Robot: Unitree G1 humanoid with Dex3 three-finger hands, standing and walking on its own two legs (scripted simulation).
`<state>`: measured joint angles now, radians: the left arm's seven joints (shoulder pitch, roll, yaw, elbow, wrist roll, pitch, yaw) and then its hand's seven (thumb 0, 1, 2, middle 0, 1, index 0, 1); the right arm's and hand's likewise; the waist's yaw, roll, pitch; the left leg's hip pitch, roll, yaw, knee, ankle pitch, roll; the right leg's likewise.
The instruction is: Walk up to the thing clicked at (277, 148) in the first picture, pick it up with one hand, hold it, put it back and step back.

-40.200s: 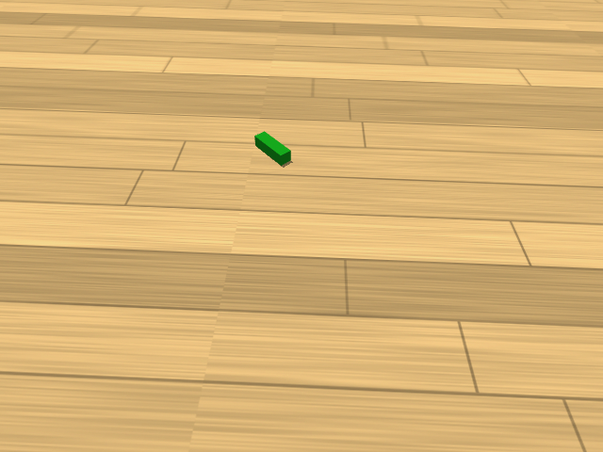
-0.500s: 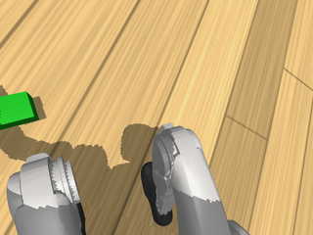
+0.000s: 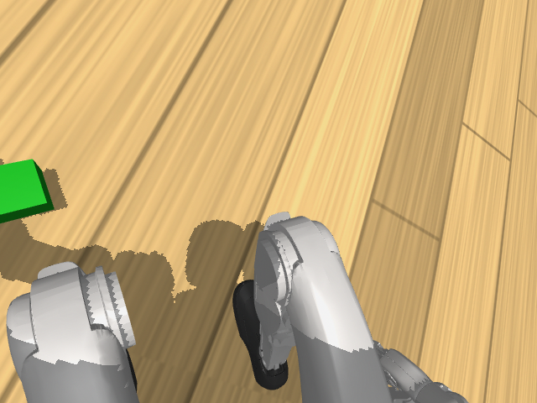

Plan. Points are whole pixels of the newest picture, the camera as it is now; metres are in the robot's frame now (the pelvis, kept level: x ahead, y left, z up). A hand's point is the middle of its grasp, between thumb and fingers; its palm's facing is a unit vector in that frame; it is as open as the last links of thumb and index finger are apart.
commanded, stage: close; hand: left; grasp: from above
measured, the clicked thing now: out of the picture +0.41 +0.33 -0.26
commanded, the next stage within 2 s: settle in 1.60 s
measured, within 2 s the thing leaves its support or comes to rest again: neither
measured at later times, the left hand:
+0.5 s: hand out of the picture +0.39 +0.33 -0.24, palm faces -0.45 -0.15 -0.88, open 12.1 cm
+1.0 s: hand out of the picture +0.39 +0.33 -0.24, palm faces -0.45 -0.15 -0.88, open 11.7 cm
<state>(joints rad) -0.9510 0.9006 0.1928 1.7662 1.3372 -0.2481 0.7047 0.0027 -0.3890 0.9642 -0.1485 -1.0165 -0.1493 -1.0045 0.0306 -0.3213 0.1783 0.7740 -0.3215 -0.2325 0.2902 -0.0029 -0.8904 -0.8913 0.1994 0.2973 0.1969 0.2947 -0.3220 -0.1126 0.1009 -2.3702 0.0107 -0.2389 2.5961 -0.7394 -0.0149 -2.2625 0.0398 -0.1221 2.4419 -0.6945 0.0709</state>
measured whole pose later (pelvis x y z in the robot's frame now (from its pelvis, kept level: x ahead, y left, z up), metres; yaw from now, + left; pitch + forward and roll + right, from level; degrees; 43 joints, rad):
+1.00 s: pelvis +0.00 +0.00 +0.00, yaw -1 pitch +27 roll -14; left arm -0.96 0.94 0.14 1.79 1.30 -0.26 0.71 0.01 -0.23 0.82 -0.34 -0.91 -0.40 -0.89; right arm 0.04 -0.33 0.25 0.75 -0.32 -0.27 0.31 0.00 -0.89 -0.89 0.20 0.30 0.20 0.29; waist -0.33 -0.13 0.14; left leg -2.35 0.01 -0.26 2.59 -0.73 -0.01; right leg -2.23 0.05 -0.14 2.42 -0.68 0.07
